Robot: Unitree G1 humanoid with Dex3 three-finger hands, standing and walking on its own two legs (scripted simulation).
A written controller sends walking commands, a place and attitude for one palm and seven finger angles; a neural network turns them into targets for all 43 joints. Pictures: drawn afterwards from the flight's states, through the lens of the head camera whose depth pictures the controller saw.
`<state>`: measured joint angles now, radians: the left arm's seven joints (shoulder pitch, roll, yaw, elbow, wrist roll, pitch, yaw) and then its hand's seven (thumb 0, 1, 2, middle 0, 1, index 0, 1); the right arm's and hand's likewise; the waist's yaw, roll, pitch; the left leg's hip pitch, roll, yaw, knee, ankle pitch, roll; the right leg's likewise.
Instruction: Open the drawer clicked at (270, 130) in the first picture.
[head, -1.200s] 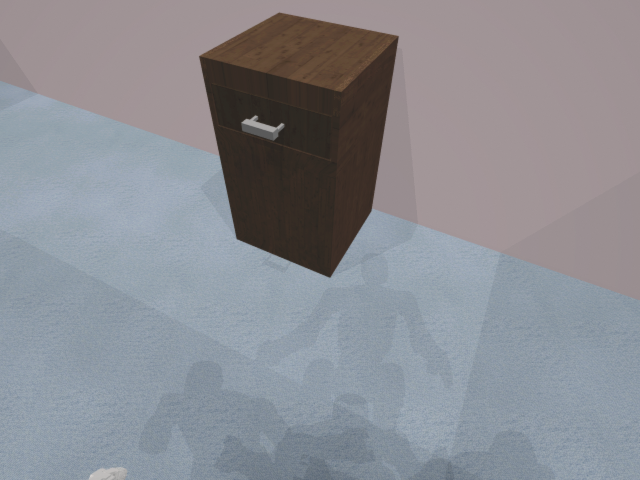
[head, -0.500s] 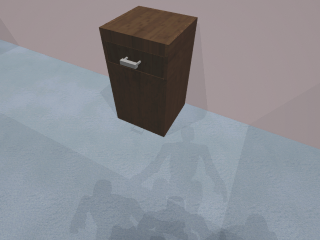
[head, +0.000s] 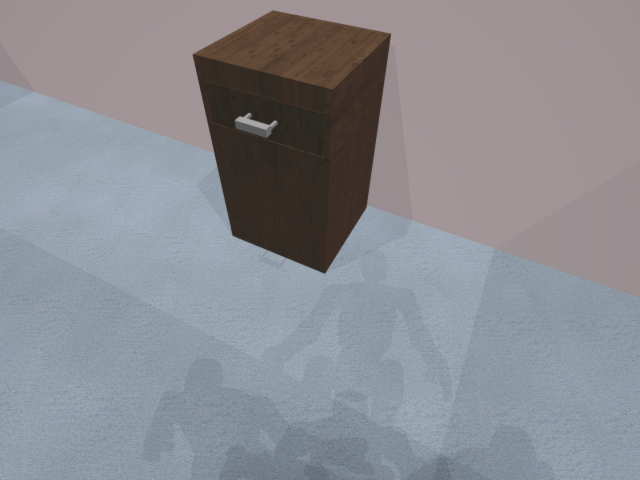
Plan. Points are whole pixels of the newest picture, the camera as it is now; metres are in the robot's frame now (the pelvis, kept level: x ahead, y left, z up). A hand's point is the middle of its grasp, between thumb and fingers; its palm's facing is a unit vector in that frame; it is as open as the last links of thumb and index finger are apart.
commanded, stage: look at it before walking up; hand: left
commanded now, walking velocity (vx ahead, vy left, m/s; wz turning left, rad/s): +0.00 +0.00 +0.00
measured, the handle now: (257, 123) +1.07 +0.25 -0.14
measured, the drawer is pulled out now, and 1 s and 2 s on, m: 0.00 0.00 0.00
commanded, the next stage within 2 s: walk to a spot facing it in 0.24 s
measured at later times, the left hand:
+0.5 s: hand out of the picture +0.07 +0.24 -0.16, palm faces +0.00 -0.94 -0.33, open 7.4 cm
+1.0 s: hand out of the picture +0.00 +0.27 -0.18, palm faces +0.31 -0.92 -0.23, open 7.4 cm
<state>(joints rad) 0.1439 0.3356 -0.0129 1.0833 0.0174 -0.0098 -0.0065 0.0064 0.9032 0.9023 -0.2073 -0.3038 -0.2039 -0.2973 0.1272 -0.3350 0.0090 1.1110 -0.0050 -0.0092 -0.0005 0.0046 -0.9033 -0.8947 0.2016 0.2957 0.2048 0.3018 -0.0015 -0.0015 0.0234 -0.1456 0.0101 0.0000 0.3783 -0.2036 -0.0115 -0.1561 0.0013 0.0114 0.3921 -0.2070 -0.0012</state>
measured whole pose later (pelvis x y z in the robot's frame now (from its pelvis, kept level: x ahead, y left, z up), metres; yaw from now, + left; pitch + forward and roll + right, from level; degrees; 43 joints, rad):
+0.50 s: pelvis +0.00 +0.00 +0.00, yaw +2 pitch -1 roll +0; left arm 0.14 0.32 0.00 1.05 0.02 0.01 0.01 0.01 0.90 0.90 -0.21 -0.30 -0.20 -0.30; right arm 0.14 -0.32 0.00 1.08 -0.01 0.01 0.00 0.00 -0.90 -0.89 0.20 0.30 0.20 0.30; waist -0.01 0.00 0.03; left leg -0.19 0.00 -0.03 0.43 -0.22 -0.01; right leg -0.18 -0.01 -0.02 0.43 -0.24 0.00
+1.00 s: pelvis -0.01 +0.04 +0.00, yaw +18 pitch +2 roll -2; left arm 0.18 0.25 0.06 0.94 0.02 0.06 0.01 0.01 0.91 0.90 -0.20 -0.30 -0.20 -0.30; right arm 0.26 -0.18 -0.04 0.96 -0.01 0.02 -0.01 0.00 -0.90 -0.89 0.20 0.30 0.21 0.30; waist -0.03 -0.02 0.05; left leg -0.31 -0.07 -0.04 0.45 -0.18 0.08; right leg -0.46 -0.06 0.00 1.02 -0.40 0.08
